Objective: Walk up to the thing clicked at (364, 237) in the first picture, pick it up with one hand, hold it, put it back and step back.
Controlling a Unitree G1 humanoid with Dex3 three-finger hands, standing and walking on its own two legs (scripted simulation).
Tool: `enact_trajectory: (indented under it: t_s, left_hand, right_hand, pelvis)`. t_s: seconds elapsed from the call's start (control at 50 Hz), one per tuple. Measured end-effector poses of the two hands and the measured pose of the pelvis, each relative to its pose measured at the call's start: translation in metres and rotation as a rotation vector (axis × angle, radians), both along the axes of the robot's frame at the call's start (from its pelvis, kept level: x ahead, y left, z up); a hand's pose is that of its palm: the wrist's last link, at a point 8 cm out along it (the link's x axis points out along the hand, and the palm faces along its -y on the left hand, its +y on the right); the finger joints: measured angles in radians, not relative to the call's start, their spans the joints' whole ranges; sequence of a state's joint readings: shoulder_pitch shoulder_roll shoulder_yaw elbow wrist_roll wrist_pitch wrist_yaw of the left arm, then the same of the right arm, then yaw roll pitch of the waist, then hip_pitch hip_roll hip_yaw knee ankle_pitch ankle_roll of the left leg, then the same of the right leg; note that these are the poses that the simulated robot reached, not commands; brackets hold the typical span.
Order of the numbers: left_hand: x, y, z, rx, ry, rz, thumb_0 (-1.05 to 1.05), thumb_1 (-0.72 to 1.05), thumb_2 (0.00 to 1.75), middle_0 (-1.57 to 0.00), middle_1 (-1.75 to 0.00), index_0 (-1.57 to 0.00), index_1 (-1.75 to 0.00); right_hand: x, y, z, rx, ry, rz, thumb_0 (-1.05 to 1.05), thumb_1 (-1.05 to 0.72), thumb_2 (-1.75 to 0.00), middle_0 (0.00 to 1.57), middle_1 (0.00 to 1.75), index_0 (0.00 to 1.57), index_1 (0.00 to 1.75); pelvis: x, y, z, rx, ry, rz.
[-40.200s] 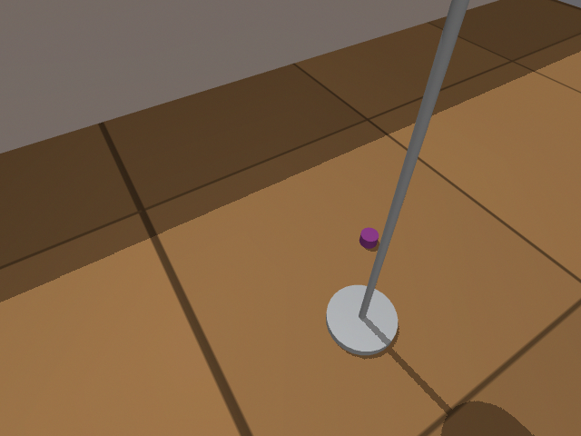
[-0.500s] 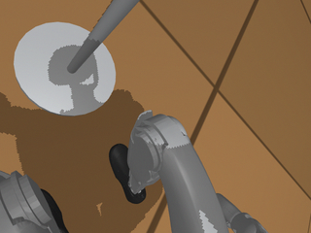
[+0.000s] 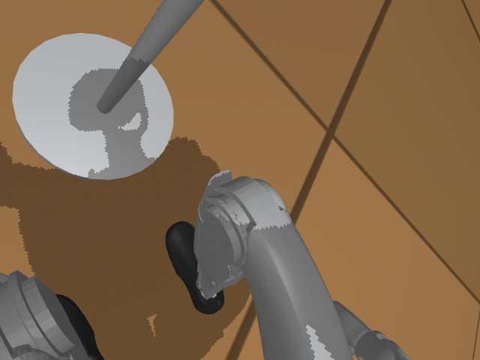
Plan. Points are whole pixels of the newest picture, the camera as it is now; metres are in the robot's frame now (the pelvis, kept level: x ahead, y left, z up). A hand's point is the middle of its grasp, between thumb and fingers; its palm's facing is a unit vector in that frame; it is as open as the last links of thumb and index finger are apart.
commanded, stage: rest palm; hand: left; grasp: from above
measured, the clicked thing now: out of the picture +0.48 +0.39 -0.28
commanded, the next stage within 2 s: go down in 1.98 s
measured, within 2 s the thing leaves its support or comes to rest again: neither
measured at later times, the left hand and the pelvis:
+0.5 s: hand out of the picture +0.46 +0.38 -0.26, palm faces -0.45 -0.19 -0.88, open 13.8 cm; pelvis +0.00 +0.00 +0.00, yaw +0 degrees
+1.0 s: hand out of the picture +0.46 +0.37 -0.26, palm faces -0.46 -0.19 -0.86, open 13.7 cm; pelvis +0.00 +0.00 +0.00, yaw +0 degrees
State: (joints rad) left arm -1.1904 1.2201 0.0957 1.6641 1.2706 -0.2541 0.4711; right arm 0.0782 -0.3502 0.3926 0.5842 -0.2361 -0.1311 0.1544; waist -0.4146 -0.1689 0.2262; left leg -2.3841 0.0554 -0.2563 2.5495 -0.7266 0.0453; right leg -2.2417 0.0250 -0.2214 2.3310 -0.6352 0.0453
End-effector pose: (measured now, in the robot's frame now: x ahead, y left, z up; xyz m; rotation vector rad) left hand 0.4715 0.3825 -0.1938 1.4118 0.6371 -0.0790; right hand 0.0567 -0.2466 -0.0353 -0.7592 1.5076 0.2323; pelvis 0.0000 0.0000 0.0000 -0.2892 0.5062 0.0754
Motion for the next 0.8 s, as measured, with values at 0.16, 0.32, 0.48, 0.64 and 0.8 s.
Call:
enact_trajectory:
  t_s: [0.16, 0.32, 0.48, 0.64, 0.8]
  left_hand:
    - [-0.003, 0.001, -0.002, 0.004, 0.045, 0.008, 0.0, -0.44, 0.95, -0.12, -1.03, -0.12, -1.02]
    - [-0.006, -0.001, -0.007, -0.019, 0.057, -0.013, 0.0, -0.44, 0.94, -0.12, -1.02, -0.12, -1.01]
    - [-0.005, -0.003, -0.006, -0.02, 0.028, -0.035, 0.0, -0.45, 0.94, -0.11, -1.02, -0.11, -1.01]
    - [-0.002, -0.003, -0.004, -0.003, 0.019, -0.019, 0.0, -0.44, 0.95, -0.11, -1.03, -0.11, -1.01]
    - [-0.005, -0.002, -0.007, -0.004, 0.047, 0.005, 0.0, -0.43, 0.94, -0.1, -1.03, -0.11, -1.02]
  right_hand:
    - [-0.006, -0.002, 0.0, -0.002, 0.018, -0.013, 0.0, -0.9, -0.9, 0.2, 0.3, 0.2, 0.3]
    - [-0.003, -0.001, 0.0, -0.008, 0.022, -0.004, 0.0, -0.9, -0.9, 0.2, 0.3, 0.2, 0.3]
    - [0.005, 0.001, 0.0, -0.007, 0.007, 0.017, 0.0, -0.9, -0.9, 0.2, 0.3, 0.2, 0.3]
    - [0.007, 0.0, -0.001, 0.0, -0.008, 0.013, 0.0, -0.9, -0.9, 0.2, 0.3, 0.2, 0.3]
    - [0.0, 0.002, -0.003, 0.013, 0.004, 0.0, 0.0, -0.9, -0.9, 0.2, 0.3, 0.2, 0.3]
  pelvis:
    - [0.0, 0.001, 0.001, 0.002, 0.002, 0.0]
    - [-0.001, 0.0, 0.001, 0.001, -0.004, 0.0]
    - [0.0, 0.0, 0.002, 0.001, -0.005, 0.001]
    - [0.0, 0.001, 0.001, -0.001, -0.001, -0.002]
    - [-0.001, 0.0, 0.0, 0.002, -0.001, -0.002]
